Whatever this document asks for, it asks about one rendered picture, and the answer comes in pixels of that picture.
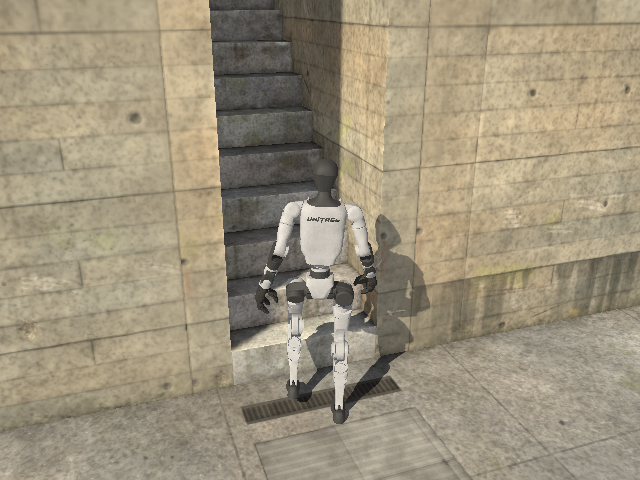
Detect stairs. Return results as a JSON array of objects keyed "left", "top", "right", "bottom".
[{"left": 209, "top": 0, "right": 377, "bottom": 385}]

